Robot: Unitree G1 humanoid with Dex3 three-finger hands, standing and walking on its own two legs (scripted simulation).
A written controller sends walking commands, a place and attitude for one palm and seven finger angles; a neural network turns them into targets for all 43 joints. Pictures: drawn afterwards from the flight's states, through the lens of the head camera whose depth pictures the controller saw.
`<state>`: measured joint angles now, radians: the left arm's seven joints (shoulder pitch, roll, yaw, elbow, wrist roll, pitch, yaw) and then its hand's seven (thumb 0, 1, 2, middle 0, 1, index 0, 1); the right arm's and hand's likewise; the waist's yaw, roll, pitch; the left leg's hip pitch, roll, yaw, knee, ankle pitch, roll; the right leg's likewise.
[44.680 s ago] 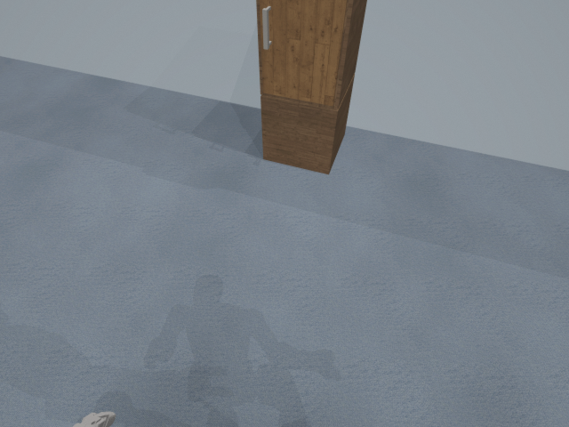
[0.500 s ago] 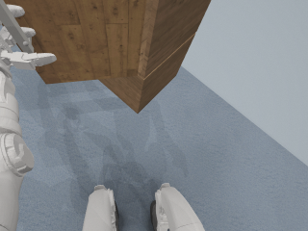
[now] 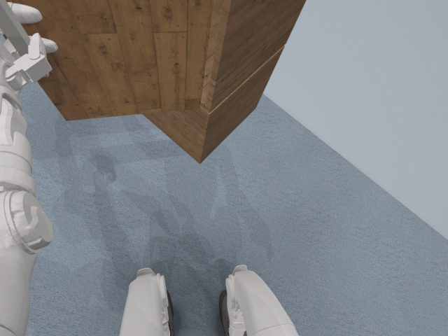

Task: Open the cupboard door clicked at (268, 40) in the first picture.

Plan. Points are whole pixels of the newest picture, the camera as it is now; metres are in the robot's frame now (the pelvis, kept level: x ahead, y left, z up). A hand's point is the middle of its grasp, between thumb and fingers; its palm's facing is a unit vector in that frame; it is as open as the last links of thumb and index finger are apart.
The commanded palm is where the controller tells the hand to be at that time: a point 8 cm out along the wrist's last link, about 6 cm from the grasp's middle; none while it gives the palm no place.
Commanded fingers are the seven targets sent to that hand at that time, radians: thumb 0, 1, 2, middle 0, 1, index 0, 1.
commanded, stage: pull the door open along its arc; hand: left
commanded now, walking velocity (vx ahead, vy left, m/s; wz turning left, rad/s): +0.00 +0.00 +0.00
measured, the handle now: (19, 28) +0.60 +0.26 +0.08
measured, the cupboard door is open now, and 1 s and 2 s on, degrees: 52 94 100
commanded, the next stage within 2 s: open thumb and fingers to let go in 1.16 s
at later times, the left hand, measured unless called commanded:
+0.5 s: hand (53, 95) +0.49 +0.21 +0.06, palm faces +0.09 -1.00 -0.01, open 5.6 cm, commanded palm +0.42 +0.25 +0.06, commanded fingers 0.00 0.90 0.90 -0.40 -1.35 -0.40 -1.35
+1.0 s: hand (131, 161) +0.38 +0.10 +0.07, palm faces +0.48 -0.88 +0.00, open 6.1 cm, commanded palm +0.30 +0.14 +0.06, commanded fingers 0.00 0.90 0.90 -0.40 -1.35 -0.40 -1.35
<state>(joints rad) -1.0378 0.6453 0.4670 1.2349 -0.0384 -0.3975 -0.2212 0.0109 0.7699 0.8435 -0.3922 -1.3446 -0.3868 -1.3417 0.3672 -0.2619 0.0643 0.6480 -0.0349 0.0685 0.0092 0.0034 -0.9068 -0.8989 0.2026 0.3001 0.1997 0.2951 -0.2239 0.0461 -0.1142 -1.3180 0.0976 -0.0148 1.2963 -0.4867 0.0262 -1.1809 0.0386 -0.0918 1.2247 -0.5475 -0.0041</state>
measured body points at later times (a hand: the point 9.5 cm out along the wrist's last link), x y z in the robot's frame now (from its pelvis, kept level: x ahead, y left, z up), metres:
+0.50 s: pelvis +0.02 +0.00 +0.03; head +0.16 +0.03 +0.45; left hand +0.48 +0.26 +0.07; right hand +0.05 -0.26 -0.09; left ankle +0.05 +0.10 -0.61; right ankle +0.01 -0.13 -0.61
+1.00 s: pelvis +0.03 -0.03 +0.04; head +0.10 -0.02 +0.48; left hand +0.35 +0.15 +0.07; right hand +0.19 -0.24 -0.08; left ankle +0.05 +0.10 -0.61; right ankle +0.01 -0.13 -0.61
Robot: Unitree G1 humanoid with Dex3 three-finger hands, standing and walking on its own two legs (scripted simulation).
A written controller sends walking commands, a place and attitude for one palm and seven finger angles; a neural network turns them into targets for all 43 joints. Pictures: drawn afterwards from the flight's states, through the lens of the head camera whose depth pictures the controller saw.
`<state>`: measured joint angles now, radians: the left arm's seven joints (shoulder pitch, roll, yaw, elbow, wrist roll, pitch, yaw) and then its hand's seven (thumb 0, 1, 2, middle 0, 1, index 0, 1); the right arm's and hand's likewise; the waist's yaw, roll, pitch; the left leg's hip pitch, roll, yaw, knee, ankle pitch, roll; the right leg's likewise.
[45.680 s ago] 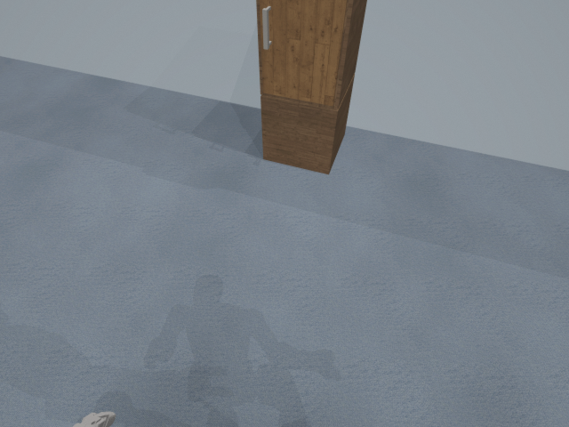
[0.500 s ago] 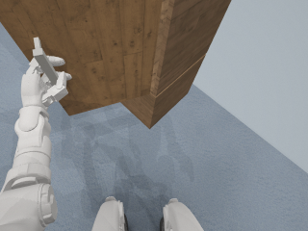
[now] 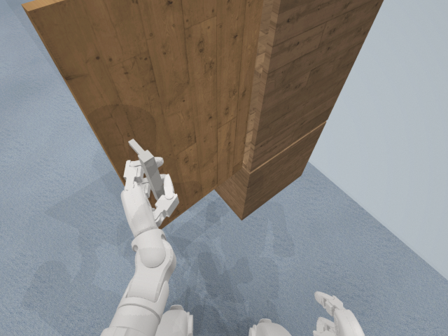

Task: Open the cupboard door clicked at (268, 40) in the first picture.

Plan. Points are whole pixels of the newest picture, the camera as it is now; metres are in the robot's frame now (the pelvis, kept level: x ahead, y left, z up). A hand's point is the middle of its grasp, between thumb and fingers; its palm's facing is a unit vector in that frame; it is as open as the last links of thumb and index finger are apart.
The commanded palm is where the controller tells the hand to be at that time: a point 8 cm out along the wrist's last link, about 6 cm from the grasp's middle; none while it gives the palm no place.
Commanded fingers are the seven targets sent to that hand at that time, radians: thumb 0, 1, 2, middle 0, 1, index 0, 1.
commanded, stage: pull the door open along its arc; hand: left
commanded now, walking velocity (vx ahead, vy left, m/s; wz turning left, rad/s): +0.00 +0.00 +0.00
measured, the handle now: (148, 173) +0.40 +0.15 +0.04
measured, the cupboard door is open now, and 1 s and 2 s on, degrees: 94 100 100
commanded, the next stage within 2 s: open thumb and fingers to let go in 0.16 s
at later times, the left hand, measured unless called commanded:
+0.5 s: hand (186, 204) +0.34 +0.08 +0.03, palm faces +0.43 -0.90 -0.01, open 7.0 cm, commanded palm +0.29 +0.12 +0.03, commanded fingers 0.00 -0.01 0.51 -0.34 -1.25 -0.34 -1.25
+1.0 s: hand (188, 204) +0.34 +0.08 +0.03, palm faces +0.39 -0.92 +0.00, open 14.8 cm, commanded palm +0.29 +0.12 +0.03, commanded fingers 0.00 -0.50 0.30 -0.17 -0.40 -0.17 -0.40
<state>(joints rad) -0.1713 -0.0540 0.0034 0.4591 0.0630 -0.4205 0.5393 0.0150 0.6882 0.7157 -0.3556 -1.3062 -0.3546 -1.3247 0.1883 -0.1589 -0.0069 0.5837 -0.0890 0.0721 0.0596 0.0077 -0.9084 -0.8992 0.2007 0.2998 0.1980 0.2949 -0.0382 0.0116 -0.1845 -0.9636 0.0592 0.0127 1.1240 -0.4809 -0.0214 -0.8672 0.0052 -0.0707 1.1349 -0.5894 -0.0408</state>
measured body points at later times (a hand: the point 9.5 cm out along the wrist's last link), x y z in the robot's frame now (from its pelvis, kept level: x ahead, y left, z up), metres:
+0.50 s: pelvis -0.01 -0.02 +0.00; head +0.07 -0.03 +0.44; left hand +0.31 +0.13 +0.03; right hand +0.14 -0.25 -0.13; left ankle +0.03 +0.13 -0.65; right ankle -0.02 -0.09 -0.65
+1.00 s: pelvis -0.02 +0.01 -0.01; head +0.05 +0.01 +0.44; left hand +0.31 +0.12 +0.03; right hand +0.11 -0.22 -0.13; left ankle +0.03 +0.13 -0.65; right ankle -0.02 -0.09 -0.65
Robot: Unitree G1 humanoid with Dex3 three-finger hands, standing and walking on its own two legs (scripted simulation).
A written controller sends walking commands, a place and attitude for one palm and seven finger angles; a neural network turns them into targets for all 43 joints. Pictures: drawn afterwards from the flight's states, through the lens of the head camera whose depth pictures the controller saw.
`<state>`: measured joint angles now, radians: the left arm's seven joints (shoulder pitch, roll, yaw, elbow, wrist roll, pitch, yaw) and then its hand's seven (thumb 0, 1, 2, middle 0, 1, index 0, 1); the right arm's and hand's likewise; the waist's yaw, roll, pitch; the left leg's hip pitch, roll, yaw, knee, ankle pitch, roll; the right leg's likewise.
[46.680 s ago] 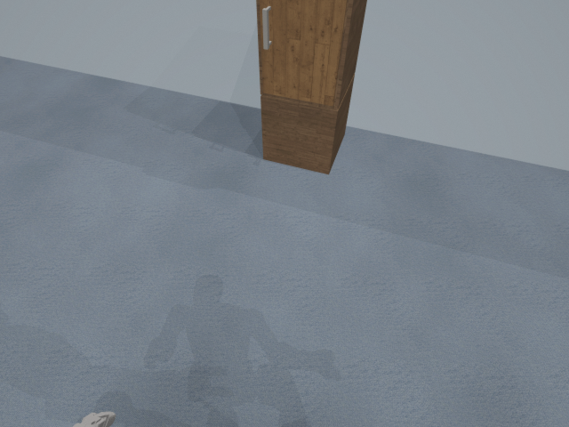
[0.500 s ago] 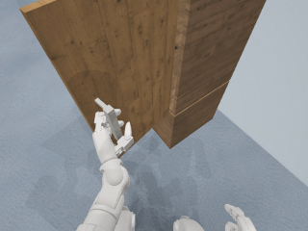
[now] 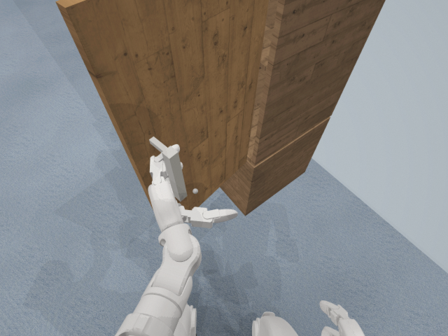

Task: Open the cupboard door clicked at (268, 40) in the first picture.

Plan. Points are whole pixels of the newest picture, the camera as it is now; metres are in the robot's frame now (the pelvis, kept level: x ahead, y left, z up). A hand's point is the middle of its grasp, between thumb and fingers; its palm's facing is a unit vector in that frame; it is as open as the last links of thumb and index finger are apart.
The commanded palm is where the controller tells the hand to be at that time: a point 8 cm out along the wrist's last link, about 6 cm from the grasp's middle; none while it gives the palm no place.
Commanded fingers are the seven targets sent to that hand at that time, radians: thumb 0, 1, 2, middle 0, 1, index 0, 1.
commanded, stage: open thumb and fingers to let go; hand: left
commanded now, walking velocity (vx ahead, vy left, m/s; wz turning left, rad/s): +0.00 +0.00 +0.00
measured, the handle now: (169, 171) +0.40 +0.12 +0.05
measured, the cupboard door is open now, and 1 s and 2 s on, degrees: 100 100 100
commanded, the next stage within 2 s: slide the hand sideways off the handle in 0.08 s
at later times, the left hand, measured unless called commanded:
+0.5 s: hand (188, 204) +0.34 +0.08 +0.04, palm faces -0.04 -1.00 +0.02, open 16.2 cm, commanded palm +0.31 +0.11 +0.03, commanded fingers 0.00 -0.50 0.30 -0.15 -0.30 -0.15 -0.30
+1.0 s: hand (172, 241) +0.27 +0.10 +0.03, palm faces -0.02 -1.00 +0.01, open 16.4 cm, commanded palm +0.25 +0.15 +0.03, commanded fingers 0.00 -0.50 0.30 -0.15 -0.30 -0.15 -0.30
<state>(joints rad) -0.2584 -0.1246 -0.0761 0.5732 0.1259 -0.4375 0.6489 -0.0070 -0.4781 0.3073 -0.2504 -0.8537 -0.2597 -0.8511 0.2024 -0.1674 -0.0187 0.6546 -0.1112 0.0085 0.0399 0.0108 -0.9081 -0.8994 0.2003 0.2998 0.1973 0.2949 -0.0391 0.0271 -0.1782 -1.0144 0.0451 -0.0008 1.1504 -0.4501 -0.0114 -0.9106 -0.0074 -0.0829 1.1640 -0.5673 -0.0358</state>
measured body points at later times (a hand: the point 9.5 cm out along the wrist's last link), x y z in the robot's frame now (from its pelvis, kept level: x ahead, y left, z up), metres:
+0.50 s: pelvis -0.01 +0.02 +0.00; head +0.07 +0.01 +0.44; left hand +0.33 +0.13 +0.04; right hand +0.12 -0.23 -0.12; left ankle +0.05 +0.13 -0.64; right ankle +0.00 -0.10 -0.64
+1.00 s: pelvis +0.01 +0.01 -0.01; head +0.09 +0.01 +0.44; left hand +0.27 +0.15 +0.04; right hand +0.20 -0.21 -0.10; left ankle +0.05 +0.13 -0.64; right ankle +0.00 -0.10 -0.64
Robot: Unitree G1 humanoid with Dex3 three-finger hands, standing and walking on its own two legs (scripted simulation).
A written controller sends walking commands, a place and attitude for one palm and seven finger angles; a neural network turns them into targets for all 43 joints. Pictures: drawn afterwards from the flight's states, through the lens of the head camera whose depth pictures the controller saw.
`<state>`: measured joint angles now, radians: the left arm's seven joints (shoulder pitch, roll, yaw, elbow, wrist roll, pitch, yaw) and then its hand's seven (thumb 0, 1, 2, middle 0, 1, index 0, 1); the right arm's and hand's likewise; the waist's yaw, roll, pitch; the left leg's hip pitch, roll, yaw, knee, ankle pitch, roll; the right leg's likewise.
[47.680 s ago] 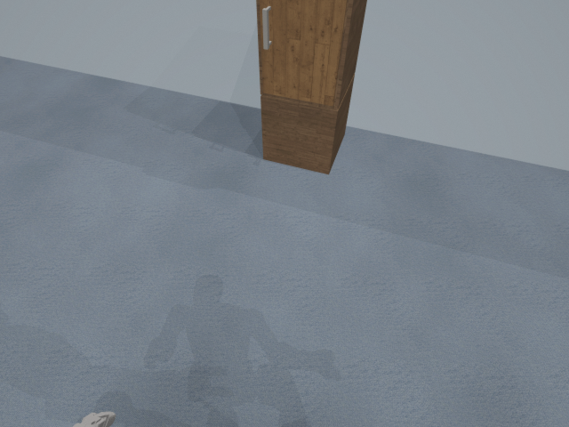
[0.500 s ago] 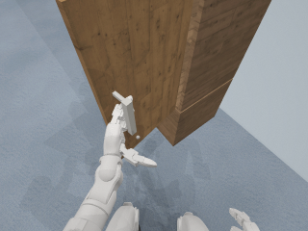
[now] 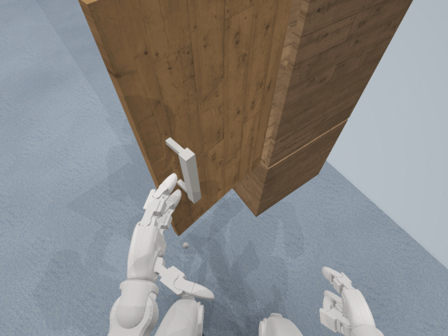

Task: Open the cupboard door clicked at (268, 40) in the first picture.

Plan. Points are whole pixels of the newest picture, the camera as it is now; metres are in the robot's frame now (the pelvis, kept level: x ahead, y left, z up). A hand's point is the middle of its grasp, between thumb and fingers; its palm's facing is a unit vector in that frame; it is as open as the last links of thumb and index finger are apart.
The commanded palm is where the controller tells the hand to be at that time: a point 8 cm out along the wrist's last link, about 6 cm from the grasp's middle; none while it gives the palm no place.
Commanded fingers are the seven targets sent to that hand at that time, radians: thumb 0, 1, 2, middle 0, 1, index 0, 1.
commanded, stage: slide the hand sideways off the handle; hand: left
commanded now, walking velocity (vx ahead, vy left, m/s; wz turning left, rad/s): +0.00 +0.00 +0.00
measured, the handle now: (184, 172) +0.39 +0.10 +0.05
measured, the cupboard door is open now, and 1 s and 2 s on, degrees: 100 100 100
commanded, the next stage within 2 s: draw the hand back to the body in 0.38 s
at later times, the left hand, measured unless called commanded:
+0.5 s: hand (165, 266) +0.23 +0.11 +0.04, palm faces -0.02 -1.00 -0.02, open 16.3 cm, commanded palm +0.21 +0.17 +0.05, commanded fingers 0.00 -0.50 0.30 -0.15 -0.30 -0.15 -0.30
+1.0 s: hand (107, 258) +0.21 +0.16 +0.13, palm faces +0.03 -1.00 -0.07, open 16.2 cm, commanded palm +0.18 +0.22 +0.14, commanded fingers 0.00 -0.25 0.41 -0.16 -0.30 -0.16 -0.30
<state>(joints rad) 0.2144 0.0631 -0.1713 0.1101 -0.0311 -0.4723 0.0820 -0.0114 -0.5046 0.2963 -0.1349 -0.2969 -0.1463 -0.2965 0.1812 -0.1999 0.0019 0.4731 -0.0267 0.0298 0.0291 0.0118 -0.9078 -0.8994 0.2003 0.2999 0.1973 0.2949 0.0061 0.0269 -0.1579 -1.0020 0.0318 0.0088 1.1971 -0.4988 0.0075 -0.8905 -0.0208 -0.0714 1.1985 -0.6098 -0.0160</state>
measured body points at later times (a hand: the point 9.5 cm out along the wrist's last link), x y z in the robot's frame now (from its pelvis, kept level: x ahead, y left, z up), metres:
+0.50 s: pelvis -0.01 -0.02 -0.01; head +0.06 -0.02 +0.43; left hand +0.22 +0.16 +0.04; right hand +0.17 -0.25 -0.10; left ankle +0.04 +0.11 -0.64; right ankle -0.01 -0.11 -0.64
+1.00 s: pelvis +0.01 -0.01 +0.04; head +0.04 -0.02 +0.49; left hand +0.20 +0.22 +0.13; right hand +0.19 -0.24 -0.03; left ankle +0.04 +0.11 -0.64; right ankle -0.02 -0.11 -0.64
